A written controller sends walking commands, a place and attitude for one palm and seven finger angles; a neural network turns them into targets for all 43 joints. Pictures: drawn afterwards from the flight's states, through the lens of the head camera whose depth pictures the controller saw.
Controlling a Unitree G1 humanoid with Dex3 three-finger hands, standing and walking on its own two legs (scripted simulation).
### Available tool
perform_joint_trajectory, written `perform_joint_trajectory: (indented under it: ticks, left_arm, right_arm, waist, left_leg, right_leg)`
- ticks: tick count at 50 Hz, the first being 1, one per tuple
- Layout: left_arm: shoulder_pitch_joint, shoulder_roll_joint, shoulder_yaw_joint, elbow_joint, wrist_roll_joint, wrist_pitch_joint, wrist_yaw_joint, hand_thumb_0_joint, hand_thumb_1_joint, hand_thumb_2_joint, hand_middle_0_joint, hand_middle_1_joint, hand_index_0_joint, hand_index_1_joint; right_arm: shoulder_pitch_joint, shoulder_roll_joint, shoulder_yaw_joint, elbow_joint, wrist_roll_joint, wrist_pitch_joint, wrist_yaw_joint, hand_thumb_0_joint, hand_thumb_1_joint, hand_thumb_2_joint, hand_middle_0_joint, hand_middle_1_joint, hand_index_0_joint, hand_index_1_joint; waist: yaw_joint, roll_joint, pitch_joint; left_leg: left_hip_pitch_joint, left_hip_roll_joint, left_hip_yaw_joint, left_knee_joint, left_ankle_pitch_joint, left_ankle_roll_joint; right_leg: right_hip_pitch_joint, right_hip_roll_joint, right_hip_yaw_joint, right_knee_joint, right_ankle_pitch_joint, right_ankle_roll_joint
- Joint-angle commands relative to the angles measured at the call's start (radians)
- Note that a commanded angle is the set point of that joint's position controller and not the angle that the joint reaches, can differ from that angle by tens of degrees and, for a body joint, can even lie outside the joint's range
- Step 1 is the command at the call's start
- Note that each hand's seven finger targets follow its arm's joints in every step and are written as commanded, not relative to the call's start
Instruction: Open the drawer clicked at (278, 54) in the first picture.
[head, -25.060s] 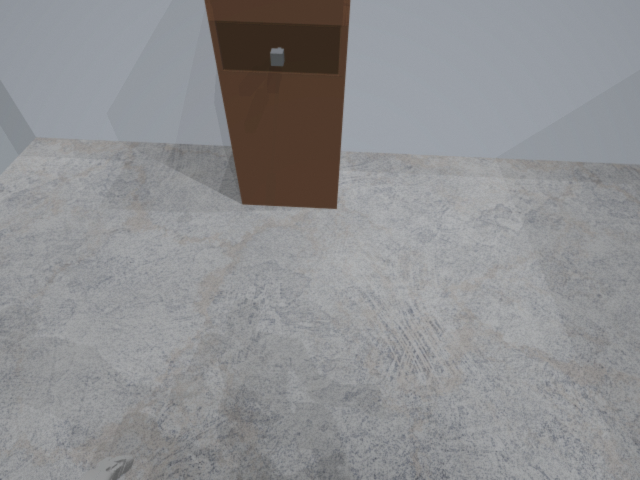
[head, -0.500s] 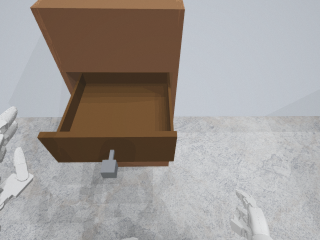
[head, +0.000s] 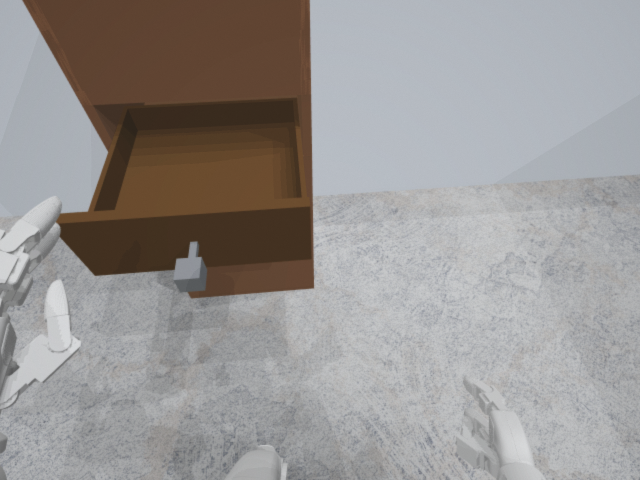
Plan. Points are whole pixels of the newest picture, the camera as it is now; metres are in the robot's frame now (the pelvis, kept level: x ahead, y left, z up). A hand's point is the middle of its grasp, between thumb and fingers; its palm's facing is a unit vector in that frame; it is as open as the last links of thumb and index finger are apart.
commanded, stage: stop stepping back and stand still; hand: left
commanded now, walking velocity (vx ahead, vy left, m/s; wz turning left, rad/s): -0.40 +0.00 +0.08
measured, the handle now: (192, 264) +0.43 +0.23 -0.06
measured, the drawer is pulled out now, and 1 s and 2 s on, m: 0.29 0.29 0.29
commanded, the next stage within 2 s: let the arm hang, fingers relaxed in 1.02 s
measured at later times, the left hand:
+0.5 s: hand out of the picture +0.07 +0.23 +0.18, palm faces +0.46 -0.80 -0.39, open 7.4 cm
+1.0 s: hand out of the picture +0.04 +0.20 +0.16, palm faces +0.38 -0.83 -0.41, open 7.4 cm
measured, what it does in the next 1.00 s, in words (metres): walks backwards: left foot, then right foot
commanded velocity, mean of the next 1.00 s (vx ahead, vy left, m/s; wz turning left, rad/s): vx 0.11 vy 0.03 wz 0.01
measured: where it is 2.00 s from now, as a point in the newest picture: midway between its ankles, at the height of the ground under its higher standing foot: outside the picture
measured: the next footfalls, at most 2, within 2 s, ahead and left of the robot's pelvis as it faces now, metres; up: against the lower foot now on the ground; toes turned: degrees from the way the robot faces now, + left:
left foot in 0.20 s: -0.06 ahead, +0.10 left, +0.00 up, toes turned +5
right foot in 0.84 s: -0.10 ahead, -0.12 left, +0.00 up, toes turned +3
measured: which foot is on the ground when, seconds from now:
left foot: up 0.00-0.18, down 0.20-0.84, up 0.86-1.00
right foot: down 0.00-0.60, up 0.62-0.82, down 0.84-1.00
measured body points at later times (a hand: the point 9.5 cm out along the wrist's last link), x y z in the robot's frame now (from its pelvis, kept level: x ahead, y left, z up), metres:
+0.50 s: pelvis -0.11 -0.01 +0.00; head -0.12 -0.01 +0.45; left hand +0.04 +0.27 +0.20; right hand +0.07 -0.23 -0.08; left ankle -0.09 +0.10 -0.72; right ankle -0.02 -0.09 -0.73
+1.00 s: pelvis -0.15 -0.03 +0.01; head -0.15 -0.03 +0.46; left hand +0.01 +0.24 +0.18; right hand +0.00 -0.28 -0.09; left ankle -0.12 +0.09 -0.69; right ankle -0.15 -0.11 -0.73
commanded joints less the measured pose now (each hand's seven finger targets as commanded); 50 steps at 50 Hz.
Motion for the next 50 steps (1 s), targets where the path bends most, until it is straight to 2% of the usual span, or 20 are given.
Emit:
perform_joint_trajectory:
  ticks: [1, 7, 10, 12, 14, 18, 22, 25, 28, 30, 32, 34, 37, 39, 40, 42, 43, 44, 46, 50]
  left_arm:
    - [0.155, 0.132, 0.194, -0.065, 0.008, -0.025, 0.049, 0.000, 0.900, 0.900, -0.200, -0.300, -0.200, -0.300]
    - [0.056, 0.114, 0.103, -0.186, 0.021, -0.013, 0.088, 0.000, 0.900, 0.900, -0.200, -0.300, -0.200, -0.300]
    - [0.051, 0.156, 0.128, -0.291, 0.026, -0.020, 0.098, 0.000, 0.900, 0.900, -0.200, -0.300, -0.200, -0.300]
    - [0.132, 0.174, 0.179, -0.265, 0.013, -0.013, 0.093, 0.000, 0.900, 0.900, -0.200, -0.300, -0.200, -0.300]
    - [0.059, 0.164, 0.172, -0.301, 0.023, -0.010, 0.097, 0.000, 0.900, 0.900, -0.200, -0.300, -0.200, -0.300]
    - [0.018, 0.107, 0.119, -0.193, 0.019, -0.005, 0.094, 0.000, 0.900, 0.900, -0.200, -0.300, -0.200, -0.300]
    - [-0.068, 0.090, 0.078, -0.097, 0.034, 0.011, 0.085, 0.000, 0.900, 0.900, -0.200, -0.300, -0.200, -0.300]
    - [-0.116, 0.104, 0.075, -0.081, 0.036, 0.005, 0.081, 0.000, 0.900, 0.900, -0.200, -0.300, -0.200, -0.300]
    - [-0.074, 0.108, 0.086, -0.120, 0.043, -0.003, 0.092, 0.000, 0.900, 0.900, -0.200, -0.300, -0.200, -0.300]
    - [-0.055, 0.089, 0.085, -0.196, 0.051, -0.015, 0.097, 0.000, 0.900, 0.900, -0.200, -0.300, -0.200, -0.300]
    - [-0.097, 0.175, 0.149, -0.259, 0.061, -0.014, 0.092, 0.000, 0.900, 0.900, -0.200, -0.300, -0.200, -0.300]
    - [-0.002, 0.124, 0.128, -0.194, 0.052, -0.010, 0.087, 0.000, 0.900, 0.900, -0.200, -0.300, -0.200, -0.300]
    - [0.034, 0.100, 0.111, -0.124, 0.033, -0.004, 0.086, 0.000, 0.900, 0.900, -0.200, -0.300, -0.200, -0.300]
    - [-0.013, 0.100, 0.102, -0.081, 0.040, -0.001, 0.085, 0.000, 0.900, 0.900, -0.200, -0.300, -0.200, -0.300]
    - [-0.049, 0.098, 0.092, -0.070, 0.047, -0.001, 0.080, 0.000, 0.900, 0.900, -0.200, -0.300, -0.200, -0.300]
    - [-0.056, 0.128, 0.106, -0.057, 0.037, 0.003, 0.071, 0.000, 0.900, 0.900, -0.200, -0.300, -0.200, -0.300]
    - [-0.140, 0.144, 0.105, -0.095, 0.024, -0.013, 0.070, 0.000, 0.900, 0.900, -0.200, -0.300, -0.200, -0.300]
    - [-0.147, 0.128, 0.106, -0.101, 0.029, -0.027, 0.071, 0.000, 0.900, 0.900, -0.200, -0.300, -0.200, -0.300]
    - [-0.036, 0.101, 0.096, -0.102, 0.029, -0.031, 0.066, 0.000, 0.900, 0.900, -0.200, -0.300, -0.200, -0.300]
    - [0.025, 0.129, 0.133, -0.152, 0.030, -0.050, 0.078, 0.000, 0.900, 0.900, -0.200, -0.300, -0.200, -0.300]
  right_arm:
    - [-0.128, -0.052, -0.032, -0.174, -0.006, 0.004, -0.044, 0.000, -0.900, -0.900, 0.200, 0.300, 0.200, 0.300]
    - [-0.064, -0.106, -0.033, -0.173, -0.015, 0.035, -0.077, 0.000, -0.900, -0.900, 0.200, 0.300, 0.200, 0.300]
    - [-0.019, -0.148, -0.067, -0.205, -0.011, 0.012, -0.066, 0.000, -0.900, -0.900, 0.200, 0.300, 0.200, 0.300]
    - [-0.018, -0.125, -0.068, -0.203, -0.009, -0.017, -0.057, 0.000, -0.900, -0.900, 0.200, 0.300, 0.200, 0.300]
    - [-0.035, -0.115, -0.040, -0.207, -0.023, -0.027, -0.051, 0.000, -0.900, -0.900, 0.200, 0.300, 0.200, 0.300]
    - [-0.004, -0.135, -0.043, -0.181, -0.010, -0.041, -0.044, 0.000, -0.900, -0.900, 0.200, 0.300, 0.200, 0.300]
    - [0.002, -0.149, -0.048, -0.174, -0.022, -0.022, -0.051, 0.000, -0.900, -0.900, 0.200, 0.300, 0.200, 0.300]
    - [0.024, -0.131, -0.045, -0.142, -0.029, -0.008, -0.039, 0.000, -0.900, -0.900, 0.200, 0.300, 0.200, 0.300]
    - [0.022, -0.113, -0.020, -0.158, -0.034, -0.006, -0.052, 0.000, -0.900, -0.900, 0.200, 0.300, 0.200, 0.300]
    - [0.029, -0.140, -0.027, -0.182, -0.043, -0.022, -0.051, 0.000, -0.900, -0.900, 0.200, 0.300, 0.200, 0.300]
    - [0.039, -0.093, -0.038, -0.176, -0.038, -0.044, -0.040, 0.000, -0.900, -0.900, 0.200, 0.300, 0.200, 0.300]
    - [0.019, -0.110, -0.040, -0.169, -0.027, -0.061, -0.032, 0.000, -0.900, -0.900, 0.200, 0.300, 0.200, 0.300]
    - [0.004, -0.121, -0.036, -0.162, -0.023, -0.057, -0.040, 0.000, -0.900, -0.900, 0.200, 0.300, 0.200, 0.300]
    - [0.013, -0.130, -0.033, -0.147, -0.029, -0.046, -0.044, 0.000, -0.900, -0.900, 0.200, 0.300, 0.200, 0.300]
    - [0.007, -0.136, -0.040, -0.145, -0.029, -0.039, -0.046, 0.000, -0.900, -0.900, 0.200, 0.300, 0.200, 0.300]
    - [0.015, -0.128, -0.051, -0.140, -0.021, -0.025, -0.037, 0.000, -0.900, -0.900, 0.200, 0.300, 0.200, 0.300]
    - [-0.003, -0.140, -0.052, -0.135, -0.026, -0.032, -0.038, 0.000, -0.900, -0.900, 0.200, 0.300, 0.200, 0.300]
    - [0.032, -0.129, -0.060, -0.118, -0.014, -0.045, -0.033, 0.000, -0.900, -0.900, 0.200, 0.300, 0.200, 0.300]
    - [0.029, -0.122, -0.058, -0.129, -0.014, -0.037, -0.029, 0.000, -0.900, -0.900, 0.200, 0.300, 0.200, 0.300]
    - [-0.007, -0.093, -0.039, -0.150, -0.019, -0.031, -0.042, 0.000, -0.900, -0.900, 0.200, 0.300, 0.200, 0.300]
  waist:
    - [0.010, -0.158, -0.221]
    - [-0.023, -0.078, -0.235]
    - [0.010, 0.111, -0.276]
    - [0.022, 0.158, -0.294]
    - [0.007, 0.222, -0.169]
    - [-0.010, 0.047, -0.107]
    - [-0.017, -0.117, 0.012]
    - [-0.029, -0.229, -0.091]
    - [-0.023, -0.025, -0.090]
    - [-0.019, 0.261, -0.043]
    - [-0.017, 0.202, -0.083]
    - [0.004, 0.083, -0.034]
    - [0.010, 0.176, -0.039]
    - [0.004, 0.138, -0.030]
    - [0.004, 0.064, -0.026]
    - [0.001, -0.289, -0.037]
    - [-0.002, -0.251, -0.017]
    - [-0.014, -0.168, -0.124]
    - [-0.011, -0.086, -0.115]
    - [0.010, -0.117, -0.092]
  left_leg:
    - [-0.021, -0.041, -0.003, 0.259, -0.150, -0.032]
    - [0.223, -0.047, 0.069, -0.413, 0.080, 0.009]
    - [0.362, 0.181, -0.126, -0.453, 0.492, 0.096]
    - [0.367, 0.193, -0.113, -0.477, 0.392, 0.100]
    - [0.136, 0.185, -0.126, -0.561, 0.153, 0.102]
    - [0.062, 0.092, -0.056, -0.475, -0.111, 0.081]
    - [0.148, -0.039, 0.040, -0.161, -0.218, 0.055]
    - [0.203, -0.036, 0.059, -0.032, -0.063, 0.056]
    - [0.330, -0.021, 0.043, -0.367, -0.143, 0.071]
    - [0.212, 0.210, -0.336, -0.669, -0.504, 0.163]
    - [0.083, 0.274, -0.349, -0.688, -0.400, 0.216]
    - [0.156, 0.249, -0.258, -0.637, -0.243, 0.205]
    - [0.084, 0.192, -0.115, -0.630, -0.260, 0.151]
    - [0.028, 0.167, -0.096, -0.564, -0.280, 0.121]
    - [-0.007, 0.120, -0.042, -0.465, -0.253, 0.096]
    - [-0.056, -0.022, 0.054, 0.012, -0.084, 0.043]
    - [-0.069, -0.016, 0.050, 0.139, -0.057, 0.030]
    - [-0.029, -0.008, 0.023, 0.178, -0.041, 0.022]
    - [0.002, 0.004, 0.020, 0.137, 0.026, 0.017]
    - [0.114, -0.001, 0.083, -0.136, 0.028, 0.031]
  right_leg:
    - [0.090, -0.332, 0.183, -0.132, 0.750, -0.105]
    - [0.189, -0.215, 0.134, -0.080, 0.611, -0.015]
    - [0.081, -0.100, 0.060, 0.002, 0.182, 0.066]
    - [0.020, -0.069, 0.044, 0.021, -0.033, 0.062]
    - [0.096, -0.064, 0.020, 0.096, -0.069, 0.060]
    - [0.171, -0.088, 0.078, -0.085, 0.017, 0.059]
    - [-0.206, -0.213, 0.351, -0.348, -0.539, -0.036]
    - [-0.130, -0.312, 0.368, -0.335, -0.373, -0.080]
    - [-0.187, -0.206, 0.190, -0.216, -0.415, -0.034]
    - [-0.186, -0.008, 0.029, 0.188, -0.231, 0.037]
    - [-0.151, -0.004, 0.019, 0.602, -0.149, 0.058]
    - [-0.217, -0.050, 0.038, 0.505, -0.110, 0.057]
    - [-0.017, -0.040, -0.052, 0.230, -0.154, 0.047]
    - [0.132, -0.030, -0.081, 0.000, -0.160, 0.037]
    - [0.184, -0.054, -0.038, -0.104, -0.144, 0.026]
    - [0.121, -0.356, 0.450, -0.369, -0.158, -0.089]
    - [0.113, -0.410, 0.428, -0.352, 0.108, -0.111]
    - [0.153, -0.397, 0.371, -0.307, 0.087, -0.101]
    - [0.139, -0.351, 0.285, -0.268, 0.195, -0.088]
    - [0.107, -0.305, 0.174, -0.265, 0.181, -0.093]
